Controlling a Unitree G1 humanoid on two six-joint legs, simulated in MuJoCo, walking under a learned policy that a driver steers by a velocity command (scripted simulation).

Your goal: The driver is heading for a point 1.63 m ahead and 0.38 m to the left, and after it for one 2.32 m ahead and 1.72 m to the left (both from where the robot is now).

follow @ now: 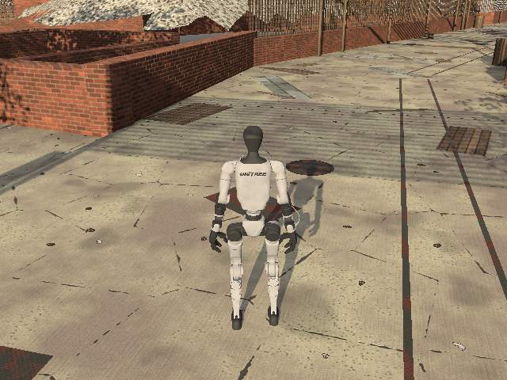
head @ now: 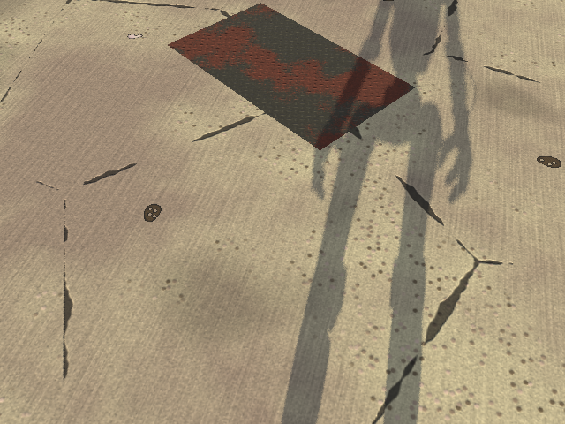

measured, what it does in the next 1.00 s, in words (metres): walks ahead: right foot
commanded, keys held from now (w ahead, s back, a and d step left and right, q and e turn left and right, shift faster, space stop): shift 0.34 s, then w+shift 0.66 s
